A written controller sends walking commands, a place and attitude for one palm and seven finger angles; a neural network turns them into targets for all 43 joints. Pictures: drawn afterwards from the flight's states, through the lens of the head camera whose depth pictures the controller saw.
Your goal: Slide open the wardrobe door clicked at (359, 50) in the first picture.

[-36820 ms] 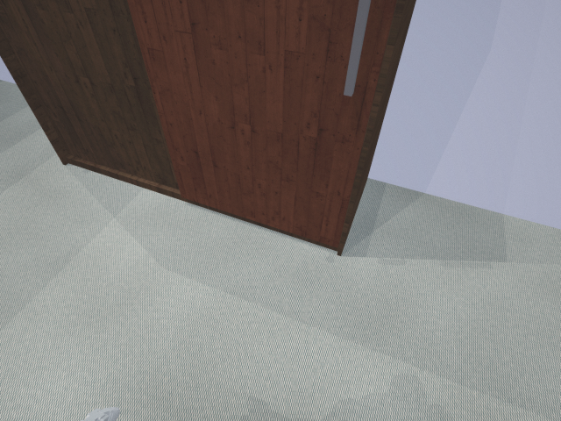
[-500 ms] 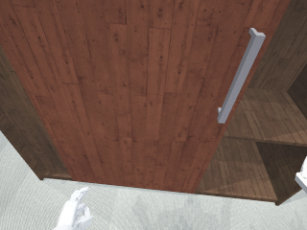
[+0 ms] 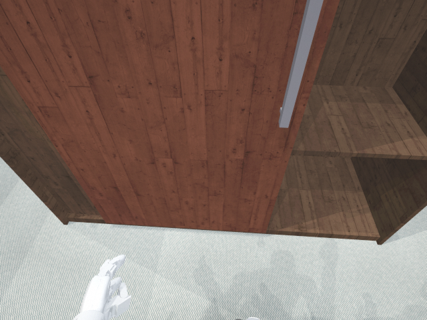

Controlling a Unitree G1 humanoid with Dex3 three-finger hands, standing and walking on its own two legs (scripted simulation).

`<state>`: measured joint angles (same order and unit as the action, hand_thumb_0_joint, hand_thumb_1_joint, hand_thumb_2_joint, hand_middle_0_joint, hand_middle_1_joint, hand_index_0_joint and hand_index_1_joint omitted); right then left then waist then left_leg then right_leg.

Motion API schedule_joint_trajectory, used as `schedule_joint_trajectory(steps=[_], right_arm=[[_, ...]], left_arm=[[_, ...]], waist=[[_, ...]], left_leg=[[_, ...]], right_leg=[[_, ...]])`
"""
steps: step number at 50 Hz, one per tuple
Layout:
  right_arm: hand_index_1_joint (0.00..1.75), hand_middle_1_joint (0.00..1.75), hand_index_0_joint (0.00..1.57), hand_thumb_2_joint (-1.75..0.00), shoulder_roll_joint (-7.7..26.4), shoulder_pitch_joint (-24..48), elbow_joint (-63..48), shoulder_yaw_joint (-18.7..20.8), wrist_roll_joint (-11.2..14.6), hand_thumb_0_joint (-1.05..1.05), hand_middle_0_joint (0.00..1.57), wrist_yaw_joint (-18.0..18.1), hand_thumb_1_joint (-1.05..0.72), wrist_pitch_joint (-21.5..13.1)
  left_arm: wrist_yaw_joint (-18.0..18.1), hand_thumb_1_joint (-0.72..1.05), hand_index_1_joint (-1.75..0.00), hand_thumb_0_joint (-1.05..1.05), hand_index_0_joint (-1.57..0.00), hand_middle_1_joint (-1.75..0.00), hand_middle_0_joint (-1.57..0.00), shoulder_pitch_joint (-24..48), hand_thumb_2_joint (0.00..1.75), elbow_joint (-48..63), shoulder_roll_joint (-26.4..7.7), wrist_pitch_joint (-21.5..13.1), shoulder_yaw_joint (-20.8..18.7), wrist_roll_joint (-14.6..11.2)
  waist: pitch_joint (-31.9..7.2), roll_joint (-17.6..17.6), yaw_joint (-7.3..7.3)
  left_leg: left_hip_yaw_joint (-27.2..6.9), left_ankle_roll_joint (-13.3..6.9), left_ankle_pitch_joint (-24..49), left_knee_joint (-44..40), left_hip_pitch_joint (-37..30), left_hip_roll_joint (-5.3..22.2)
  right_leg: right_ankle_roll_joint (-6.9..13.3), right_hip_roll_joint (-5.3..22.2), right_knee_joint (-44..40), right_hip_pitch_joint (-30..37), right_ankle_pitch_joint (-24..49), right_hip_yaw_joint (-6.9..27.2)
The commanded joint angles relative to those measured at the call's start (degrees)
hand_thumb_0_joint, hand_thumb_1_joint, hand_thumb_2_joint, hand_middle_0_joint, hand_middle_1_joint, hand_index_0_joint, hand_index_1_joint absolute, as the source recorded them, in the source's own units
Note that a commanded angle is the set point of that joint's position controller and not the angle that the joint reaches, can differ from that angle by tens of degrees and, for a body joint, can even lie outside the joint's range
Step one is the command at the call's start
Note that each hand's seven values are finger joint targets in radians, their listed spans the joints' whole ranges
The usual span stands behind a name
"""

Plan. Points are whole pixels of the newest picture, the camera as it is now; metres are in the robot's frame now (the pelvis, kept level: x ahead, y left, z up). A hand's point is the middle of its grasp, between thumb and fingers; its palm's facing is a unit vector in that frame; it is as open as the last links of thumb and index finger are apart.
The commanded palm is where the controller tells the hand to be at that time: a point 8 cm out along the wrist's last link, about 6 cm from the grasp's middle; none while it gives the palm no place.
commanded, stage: step back with the hand held close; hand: right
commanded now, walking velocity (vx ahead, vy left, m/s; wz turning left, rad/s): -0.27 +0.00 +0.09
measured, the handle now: (295, 66) +0.60 -0.15 +0.18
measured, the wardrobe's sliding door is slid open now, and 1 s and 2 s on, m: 0.55 0.55 0.55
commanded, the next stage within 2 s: stop stepping back and stand still in 0.30 s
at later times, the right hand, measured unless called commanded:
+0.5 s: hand out of the picture +0.03 -0.31 +0.18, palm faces +0.44 +0.80 -0.41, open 7.4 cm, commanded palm +0.00 -0.34 +0.19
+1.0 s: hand out of the picture -0.04 -0.35 +0.20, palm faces +0.36 +0.78 -0.51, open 7.4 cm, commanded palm -0.09 -0.39 +0.19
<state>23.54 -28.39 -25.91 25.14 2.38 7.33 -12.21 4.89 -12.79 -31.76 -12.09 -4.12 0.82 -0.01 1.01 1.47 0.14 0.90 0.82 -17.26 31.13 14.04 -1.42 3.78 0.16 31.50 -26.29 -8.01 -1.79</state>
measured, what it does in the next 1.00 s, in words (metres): walks backwards: left foot, then right foot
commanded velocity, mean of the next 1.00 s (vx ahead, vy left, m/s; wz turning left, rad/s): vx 0.05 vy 0.06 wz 0.05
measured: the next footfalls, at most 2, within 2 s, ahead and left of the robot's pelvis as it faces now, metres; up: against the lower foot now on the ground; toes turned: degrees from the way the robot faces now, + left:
left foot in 0.42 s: -0.13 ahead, +0.08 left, +0.00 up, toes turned +1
right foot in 0.60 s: -0.05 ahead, -0.16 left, +0.00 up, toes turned -1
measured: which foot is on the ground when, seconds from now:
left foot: down 0.00-0.20, up 0.22-0.40, down 0.42-0.62, up 0.64-0.92, down 0.94-1.00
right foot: down 0.00-0.42, up 0.44-0.58, down 0.60-0.92, up 0.94-1.00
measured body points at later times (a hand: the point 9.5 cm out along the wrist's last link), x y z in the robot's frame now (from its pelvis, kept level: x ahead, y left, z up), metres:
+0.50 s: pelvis -0.14 -0.05 -0.01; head -0.15 -0.08 +0.44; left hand +0.04 +0.18 -0.07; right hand +0.00 -0.35 +0.20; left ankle -0.17 +0.08 -0.73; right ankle +0.01 -0.10 -0.68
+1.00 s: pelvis -0.26 -0.11 +0.00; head -0.27 -0.12 +0.45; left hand -0.13 +0.14 -0.09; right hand -0.07 -0.39 +0.22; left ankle -0.31 -0.04 -0.73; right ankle -0.15 -0.20 -0.67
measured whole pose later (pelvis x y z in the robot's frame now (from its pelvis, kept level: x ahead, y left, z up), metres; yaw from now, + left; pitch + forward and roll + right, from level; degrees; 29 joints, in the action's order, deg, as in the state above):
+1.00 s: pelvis -0.26 -0.11 +0.00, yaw +6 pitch -1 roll +2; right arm 29.5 -31.3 -32.1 26.2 2.5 8.0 -8.9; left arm 3.3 -13.0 -38.4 -11.3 -3.0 0.1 1.1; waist -1.7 -0.1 1.6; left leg 6.4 -6.5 -20.3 29.7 8.1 -4.2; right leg -2.1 3.3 58.2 -35.6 -22.5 -2.5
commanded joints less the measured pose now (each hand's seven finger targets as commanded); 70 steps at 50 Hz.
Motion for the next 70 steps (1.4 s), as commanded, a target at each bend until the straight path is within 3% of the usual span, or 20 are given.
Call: schedule_joint_trajectory(steps=[1,5,10,17,19,21,22,28,31,33,35,42,45,46,48,50,54,59,62,70], right_arm=[[0.30,0.30,0.20,-0.90,10.22,0.46,-15.18,5.34,1.20,0.00,0.20,1.48,-0.90,-4.88],[0.30,0.30,0.20,-0.90,9.68,6.48,-14.10,2.63,0.55,0.00,0.20,2.78,-0.90,-4.71],[0.30,0.30,0.20,-0.90,10.89,13.16,-14.04,4.75,-0.35,0.00,0.20,2.87,-0.90,-5.41],[0.30,0.30,0.20,-0.90,11.23,-2.48,-15.58,7.20,2.55,0.00,0.20,1.46,-0.90,-5.61],[0.30,0.30,0.20,-0.90,12.55,-3.37,-16.35,8.81,3.19,0.00,0.20,1.59,-0.90,-5.49],[0.30,0.30,0.20,-0.90,14.87,1.70,-19.05,8.21,1.81,0.00,0.20,1.90,-0.90,-6.44],[0.30,0.30,0.20,-0.90,15.58,4.20,-17.13,9.34,1.48,0.00,0.20,2.31,-0.90,-6.59],[0.30,0.30,0.20,-0.90,8.14,16.46,-6.19,0.72,-0.24,0.00,0.20,2.23,-0.90,-1.46],[0.30,0.30,0.20,-0.90,8.54,25.06,-14.55,-1.96,-1.62,0.00,0.20,3.07,-0.90,-2.80],[0.30,0.30,0.20,-0.90,11.91,19.28,-15.37,1.43,-1.30,0.00,0.20,2.42,-0.90,-2.40],[0.30,0.30,0.20,-0.90,10.55,10.93,-20.43,2.06,-0.99,0.00,0.20,1.73,-0.90,-1.33],[0.30,0.30,0.20,-0.90,11.97,-5.14,-18.01,5.61,0.07,0.00,0.20,3.07,-0.90,1.53],[0.30,0.30,0.20,-0.90,12.69,-2.81,-13.36,5.80,0.56,0.00,0.20,2.53,-0.90,3.92],[0.30,0.30,0.20,-0.90,13.67,0.81,-13.69,6.61,0.50,0.00,0.20,2.48,-0.90,3.52],[0.30,0.30,0.20,-0.90,18.94,6.20,-13.69,11.86,0.92,0.00,0.20,2.70,-0.90,1.14],[0.30,0.30,0.20,-0.90,8.53,1.57,0.60,3.73,0.97,0.00,0.20,1.90,-0.90,1.51],[0.30,0.30,0.20,-0.90,9.39,12.73,-10.19,0.11,-0.34,0.00,0.20,2.25,-0.90,-0.91],[0.30,0.30,0.20,-0.90,13.17,14.74,-21.81,2.61,-0.84,0.00,0.20,3.84,-0.90,-2.11],[0.30,0.30,0.20,-0.90,14.19,10.10,-26.81,6.11,-0.38,0.00,0.20,4.27,-0.90,-3.90],[0.30,0.30,0.20,-0.90,10.58,-8.10,-12.15,9.53,1.67,0.00,0.20,1.87,-0.90,-1.94]], left_arm=[[0.39,0.90,-0.30,0.00,-0.20,-0.30,-0.20,5.33,0.90,7.68,-6.62,-4.38,-3.31,0.08],[1.03,0.90,-0.30,0.00,-0.20,-0.30,-0.20,3.59,0.90,4.01,-6.40,-5.21,-3.27,0.61],[2.48,0.90,-0.30,0.00,-0.20,-0.30,-0.20,7.07,0.90,5.25,-8.88,-7.34,-3.10,0.49],[-1.65,0.90,-0.30,0.00,-0.20,-0.30,-0.20,7.17,0.90,6.27,-5.54,-7.77,-4.43,0.46],[-2.02,0.90,-0.30,0.00,-0.20,-0.30,-0.20,6.67,0.90,5.59,-5.38,-6.79,-4.63,0.69],[-1.89,0.90,-0.30,0.00,-0.20,-0.30,-0.20,7.70,0.90,4.46,-5.19,-5.64,-3.87,0.36],[-1.94,0.90,-0.30,0.00,-0.20,-0.30,-0.20,6.74,0.90,2.89,-5.71,-5.26,-3.39,1.56],[1.50,0.90,-0.30,0.00,-0.20,-0.30,-0.20,4.77,0.90,-0.01,-6.44,-6.41,-2.21,0.37],[1.56,0.90,-0.30,0.00,-0.20,-0.30,-0.20,4.36,0.90,3.22,-8.87,-8.36,-2.55,0.18],[0.43,0.90,-0.30,0.00,-0.20,-0.30,-0.20,5.61,0.90,2.11,-6.74,-8.62,-2.08,0.75],[-1.35,0.90,-0.30,0.00,-0.20,-0.30,-0.20,6.37,0.90,3.58,-6.97,-8.43,-3.14,1.12],[-0.87,0.90,-0.30,0.00,-0.20,-0.30,-0.20,5.35,0.90,5.07,-4.80,-3.47,-3.31,1.97],[-0.24,0.90,-0.30,0.00,-0.20,-0.30,-0.20,4.11,0.90,3.48,-4.01,-1.30,-3.44,0.45],[-0.04,0.90,-0.30,0.00,-0.20,-0.30,-0.20,5.37,0.90,3.85,-5.41,-0.82,-4.31,-0.59],[-0.68,0.90,-0.30,0.00,-0.20,-0.30,-0.20,5.36,0.90,2.79,-6.12,-1.46,-2.98,0.84],[-0.87,0.90,-0.30,0.00,-0.20,-0.30,-0.20,3.91,0.90,1.52,-5.39,-1.08,-3.54,-0.05],[1.28,0.90,-0.30,0.00,-0.20,-0.30,-0.20,9.59,0.90,1.96,-6.31,-2.79,-2.63,0.16],[2.05,0.90,-0.30,0.00,-0.20,-0.30,-0.20,5.87,0.90,2.65,-6.28,-6.96,-2.70,0.97],[1.38,0.90,-0.30,0.00,-0.20,-0.30,-0.20,4.09,0.90,4.28,-8.04,-6.86,-3.63,0.85],[-2.53,0.90,-0.30,0.00,-0.20,-0.30,-0.20,2.90,0.90,5.38,-7.13,-5.80,-4.17,-0.06]], waist=[[-7.93,-3.50,0.33],[-6.35,-8.91,-1.34],[-3.83,18.46,0.74],[-13.01,13.80,2.51],[-12.89,8.23,1.99],[-4.43,-15.78,1.97],[-0.90,-13.98,1.37],[0.03,4.07,-1.31],[0.88,19.47,-1.29],[-1.39,14.36,-0.98],[-3.40,13.32,0.54],[-8.65,12.99,0.57],[-7.74,-8.20,0.42],[-2.90,-15.79,0.19],[2.77,-11.48,-1.64],[-0.34,-12.18,-1.28],[9.06,-1.37,0.07],[0.13,-2.56,0.42],[-7.12,22.29,0.05],[-5.91,8.70,-0.53]], left_leg=[[-8.28,-4.82,-5.72,-11.87,4.43,4.48],[-13.04,-7.02,-5.69,-17.12,19.87,12.14],[0.26,0.07,-9.52,16.45,-4.11,-5.43],[5.71,-3.13,-15.56,7.48,-4.90,-5.82],[0.88,-4.38,-12.16,-9.83,-0.90,-0.05],[-30.30,-12.19,-14.54,-27.35,22.28,22.11],[-28.33,-15.04,-13.12,-25.84,20.56,25.07],[-6.56,-5.19,-8.50,-8.10,11.07,7.79],[-1.59,-0.68,-13.24,16.03,15.59,-0.65],[-1.89,-1.24,-11.74,26.85,11.91,-2.28],[-0.17,-2.04,-7.70,29.51,5.62,-3.78],[11.92,-4.39,-14.24,4.00,-13.57,-7.27],[-0.78,-9.94,-8.08,-14.09,-15.44,6.66],[-18.15,-15.15,-11.18,-19.81,-6.55,18.80],[-23.71,-18.86,-15.65,-23.41,3.16,25.07],[-15.51,-12.40,-18.26,-19.96,-4.68,17.06],[-12.28,-11.57,-10.81,-20.84,3.91,18.14],[-2.67,-8.25,-1.08,-7.73,0.92,12.50],[3.79,-1.26,-14.60,19.45,14.84,1.04],[5.76,0.29,-2.93,2.52,-4.14,0.74]], right_leg=[[-2.90,2.60,-4.94,7.45,-17.13,4.39],[-3.87,0.33,10.27,19.81,-10.85,2.08],[1.61,15.56,-28.53,-7.98,-42.29,23.22],[-4.63,11.28,-22.69,5.05,-19.99,3.29],[-7.31,8.59,-10.19,10.02,-14.63,-1.74],[-8.65,-0.74,26.97,10.59,-15.37,-0.36],[-8.32,-0.44,38.23,-0.25,-18.12,4.00],[-3.32,1.67,-2.31,14.50,-12.34,0.97],[2.67,19.10,-23.14,13.28,-32.88,28.50],[-0.49,18.73,-29.74,6.42,-45.56,29.56],[-6.48,16.02,-31.04,2.84,-42.71,22.58],[-7.89,10.86,-25.04,3.19,-27.87,2.97],[-7.07,2.38,10.00,-2.67,-17.82,-8.75],[-5.15,1.13,29.42,-10.97,-19.90,-2.22],[-5.76,4.82,46.47,-18.52,-15.10,5.05],[-5.67,4.09,35.60,-17.20,-10.80,0.34],[-4.04,6.81,20.59,-7.62,-12.50,-2.12],[-2.88,2.61,-1.22,14.26,-7.05,-8.26],[4.40,20.04,-10.98,30.43,9.53,18.72],[0.01,16.57,-12.44,7.75,-8.83,3.31]])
